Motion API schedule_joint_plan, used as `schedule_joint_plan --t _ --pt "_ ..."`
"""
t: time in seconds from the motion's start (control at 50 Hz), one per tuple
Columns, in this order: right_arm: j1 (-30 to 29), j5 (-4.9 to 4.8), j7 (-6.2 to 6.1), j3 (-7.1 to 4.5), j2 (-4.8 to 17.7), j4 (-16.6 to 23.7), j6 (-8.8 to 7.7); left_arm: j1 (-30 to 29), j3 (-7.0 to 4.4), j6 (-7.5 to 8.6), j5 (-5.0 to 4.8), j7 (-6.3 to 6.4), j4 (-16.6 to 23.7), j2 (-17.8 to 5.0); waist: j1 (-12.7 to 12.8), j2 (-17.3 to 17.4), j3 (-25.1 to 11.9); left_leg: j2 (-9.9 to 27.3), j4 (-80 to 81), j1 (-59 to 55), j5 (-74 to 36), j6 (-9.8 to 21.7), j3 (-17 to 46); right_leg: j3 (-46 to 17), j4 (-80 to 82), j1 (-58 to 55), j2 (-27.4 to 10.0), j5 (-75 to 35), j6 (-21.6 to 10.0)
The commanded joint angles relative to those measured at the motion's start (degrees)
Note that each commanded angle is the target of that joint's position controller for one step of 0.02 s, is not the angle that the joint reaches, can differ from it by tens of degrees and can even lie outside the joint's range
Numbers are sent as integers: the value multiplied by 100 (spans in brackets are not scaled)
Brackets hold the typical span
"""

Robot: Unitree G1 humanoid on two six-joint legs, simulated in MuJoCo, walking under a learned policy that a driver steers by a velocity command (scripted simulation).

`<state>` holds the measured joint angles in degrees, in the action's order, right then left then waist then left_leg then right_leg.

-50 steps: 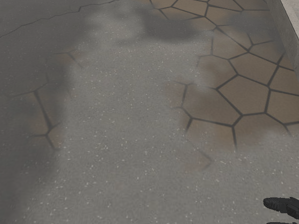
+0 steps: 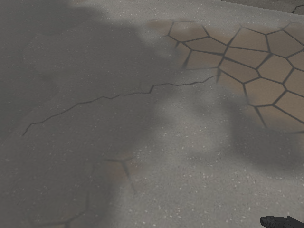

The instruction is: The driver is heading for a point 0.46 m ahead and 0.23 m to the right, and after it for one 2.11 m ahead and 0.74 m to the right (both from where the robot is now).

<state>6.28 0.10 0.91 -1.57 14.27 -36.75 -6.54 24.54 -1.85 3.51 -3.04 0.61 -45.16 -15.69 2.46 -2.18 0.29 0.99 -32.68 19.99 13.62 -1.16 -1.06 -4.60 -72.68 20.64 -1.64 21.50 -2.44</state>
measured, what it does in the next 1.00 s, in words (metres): walks ahead, turning right: right foot, then left foot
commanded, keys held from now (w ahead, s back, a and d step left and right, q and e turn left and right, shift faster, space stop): w+e+shift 0.68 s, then w+shift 0.12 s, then w+q+shift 0.20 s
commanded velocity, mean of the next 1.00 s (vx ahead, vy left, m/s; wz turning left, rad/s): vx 1.00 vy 0.00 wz -0.73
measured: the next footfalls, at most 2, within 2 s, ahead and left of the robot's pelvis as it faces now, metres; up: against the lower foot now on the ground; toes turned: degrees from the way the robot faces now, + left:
right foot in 0.32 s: +0.46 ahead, -0.15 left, +0.00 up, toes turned -22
left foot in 0.76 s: +0.91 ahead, -0.19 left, +0.00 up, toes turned -50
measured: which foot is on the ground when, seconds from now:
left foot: down 0.00-0.32, up 0.34-0.74, down 0.76-1.00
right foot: up 0.00-0.30, down 0.32-0.78, up 0.80-1.00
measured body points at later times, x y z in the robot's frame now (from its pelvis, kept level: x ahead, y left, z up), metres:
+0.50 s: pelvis +0.41 -0.10 +0.00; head +0.44 -0.12 +0.45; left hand +0.58 +0.13 -0.11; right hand +0.50 -0.41 -0.07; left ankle +0.49 +0.09 -0.63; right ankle +0.43 -0.14 -0.73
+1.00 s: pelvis +0.82 -0.26 +0.01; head +0.82 -0.28 +0.46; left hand +1.15 -0.25 -0.04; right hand +0.59 -0.42 -0.12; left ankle +0.89 -0.16 -0.73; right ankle +0.78 -0.40 -0.67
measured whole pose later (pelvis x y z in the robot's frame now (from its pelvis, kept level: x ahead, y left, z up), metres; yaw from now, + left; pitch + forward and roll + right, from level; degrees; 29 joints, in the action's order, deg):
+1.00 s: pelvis +0.82 -0.26 +0.01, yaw -43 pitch -1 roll +2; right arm 29.9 -1.1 1.5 -3.5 16.2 -46.9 -5.1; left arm 4.7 -0.9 5.6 0.2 -0.9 -36.0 -16.1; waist -5.9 -1.2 2.4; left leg -5.2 -21.6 7.5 13.5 2.3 5.5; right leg -3.5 -57.3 32.9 -1.7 18.0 -2.9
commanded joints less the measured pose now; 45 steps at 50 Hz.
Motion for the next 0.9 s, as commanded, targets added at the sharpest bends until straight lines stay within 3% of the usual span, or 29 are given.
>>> schedule_joint_plan --t 0.02,0.06,0.08,0.14,0.2,0.24,0.28,0.3,0.32,0.34,0.36,0.38,0.4,0.42,0.46,0.48,0.56,0.6,0.7,0.72,0.74,0.76,0.78,0.8,0.82,0.84,0.86,0.88,0.9 --pt "939 156 -44 -244 437 -241 26 -700 -100 -14 47 -67 825 -228 -484 912 119 1609 1929 -2001 416 1049 1949 -203 -419 2652 -777 -503 -26" --pt "609 42 -28 -248 303 -351 -2 -826 -61 -208 -8 -140 946 7 -238 895 388 1599 2199 -1472 -195 959 1152 -183 -181 2598 -974 -400 11" --pt "498 15 -39 -276 382 -374 -23 -921 -51 -257 37 -159 1018 16 -156 748 490 1614 2319 -1326 -525 963 838 -160 -110 2674 -999 -590 53" --pt "226 24 -117 -368 771 -410 -83 -1219 -29 -249 123 -274 1194 -128 12 484 693 1388 2633 -1016 -1051 841 -254 15 860 2460 -977 -1804 99" --pt "545 -9 -141 -450 1181 -531 -76 -1911 -44 -179 156 -433 1323 -302 -238 6 848 1125 2805 -1244 -1581 603 -1050 697 2294 1727 -623 -2797 -144" --pt "751 -8 -122 -511 1550 -572 -14 -2022 -132 -153 118 -487 1413 -521 -153 268 652 1181 2331 -1806 -4088 519 -1240 1199 2694 1104 -155 -2644 -354" --pt "809 -55 -129 -590 1899 -531 153 -1317 -329 -212 4 -476 1335 -966 404 808 79 1318 830 -2398 -7048 489 -1307 1551 2599 226 369 -1754 -578" --pt "679 -81 -134 -619 1996 -440 216 -272 -509 -274 0 -447 1090 -1301 957 953 -456 1364 -541 -2021 -7616 511 -1226 1532 2584 -1098 554 -1372 -765" --pt "508 -73 -145 -554 1817 -382 186 1067 -735 -364 12 -352 678 -1691 1579 606 -941 1103 -2536 -769 -6467 338 -1135 1031 2969 -3158 526 -1570 -1018" --pt "604 59 -100 -234 682 -261 -7 913 -772 -451 -17 -264 548 -2014 988 -1686 -473 -319 -5602 1190 1146 29 -996 -390 3302 -3986 -107 -2252 -1484" --pt "1527 -93 -9 -39 487 246 -293 192 -582 -228 187 -313 1062 -2028 6 -2142 -2099 -623 -6523 2757 1972 128 693 -4296 4957 -5014 -1291 998 -2703" --pt "566 -205 9 -148 1247 302 -440 224 -538 -117 198 -326 1226 -1450 550 -769 -1810 -234 -5888 2769 1189 394 1097 -4751 5854 -4466 -1328 2247 -2212" --pt "50 -324 -30 -165 1218 490 -453 137 -515 30 263 -351 1100 -1410 313 4 -649 -149 -5243 2883 902 437 933 -4552 6166 -3370 -1247 1957 -1974" --pt "45 -152 -114 -121 1073 353 -397 -202 -455 143 269 -372 1091 -1237 9 791 -382 155 -4640 2390 649 425 1020 -4048 6033 -2537 -1069 1253 -1760" --pt "447 -1 -103 -160 1068 201 -222 -789 -409 187 350 -294 1211 -1130 -463 499 -19 329 -4000 1628 465 212 1158 -3191 5905 -1188 -578 302 -1784" --pt "422 22 -104 -183 1056 197 -151 -835 -365 178 281 -259 1178 -1001 -520 425 145 369 -3582 1529 458 112 1113 -2823 5989 -891 -439 26 -1765" --pt "-823 147 -90 -45 588 604 -95 -609 -324 133 137 -19 980 -875 -128 366 701 174 -1416 1078 -961 -274 617 -1718 6110 212 139 -999 -1520" --pt "-1224 103 -25 -10 393 772 -122 -502 -382 65 121 23 880 -981 121 165 619 -99 -428 338 -1952 -334 395 -1479 6041 595 318 -865 -1207" --pt "-1273 -222 5 -274 916 880 -190 -227 -431 14 31 91 604 -860 133 -336 411 -59 479 47 -1943 -296 829 -2105 5322 -782 -74 -731 -886" --pt "-926 -230 2 -351 1037 795 -206 -201 -445 -29 83 99 545 -850 -47 -462 238 -35 424 -139 -1692 -201 722 -2080 4977 -1181 -205 -1570 -832" --pt "-53 -237 -26 -498 1237 593 -209 -264 -430 -73 195 62 542 -831 -505 -512 -286 -79 317 -900 -1367 -31 555 -1878 4071 -1449 -114 -2877 -684" --pt "1189 -229 -74 -558 1333 389 -159 -496 -332 -89 371 -12 652 -713 -1194 -544 -1122 176 -120 -2416 -899 138 573 -1594 2615 -940 17 -3370 -492" --pt "2136 -100 -76 -548 1588 207 -121 160 -119 -43 467 -59 660 44 -1032 1015 -2011 1055 -373 -4388 604 634 2118 -1235 346 553 526 -666 -320" --pt "2283 37 93 -592 1844 -101 -116 992 21 41 -114 -68 750 196 -550 3694 -2444 2265 1597 -4925 3465 1461 5850 -776 -1167 2199 765 829 -120" --pt "1909 -40 92 -465 1146 71 -77 215 -32 17 -140 -14 687 -411 -862 2310 -1436 1978 2044 -4180 4115 1324 5847 -611 -1365 2605 347 309 -158" --pt "1647 -23 62 -399 920 -17 -13 -669 -81 44 -9 -47 856 -674 -927 1237 -645 1679 1970 -3364 3172 1251 4830 -409 -1170 2630 254 18 -191" --pt "1594 42 73 -385 967 -88 4 -1298 -57 111 156 -58 994 -617 -879 365 -229 1372 1945 -2582 2091 1262 4133 -339 -848 2400 135 -46 -213" --pt "1444 59 93 -359 920 -163 -13 -1546 -46 183 269 -80 1117 -504 -677 325 -44 1152 1897 -2092 1380 1327 3681 -368 -268 2195 -43 -149 -248" --pt "1344 55 103 -284 742 -207 -26 -1587 -37 213 287 -109 1133 -408 -471 506 57 893 1981 -1727 964 1320 3292 -380 211 1897 -178 -170 -264"
Velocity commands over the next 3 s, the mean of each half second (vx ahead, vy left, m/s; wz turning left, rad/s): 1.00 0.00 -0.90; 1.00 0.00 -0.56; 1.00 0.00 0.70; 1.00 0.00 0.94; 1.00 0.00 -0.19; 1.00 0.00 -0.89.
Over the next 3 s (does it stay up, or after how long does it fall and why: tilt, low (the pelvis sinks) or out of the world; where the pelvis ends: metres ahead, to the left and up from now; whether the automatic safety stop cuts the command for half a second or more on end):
stays up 2.39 -0.72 0.02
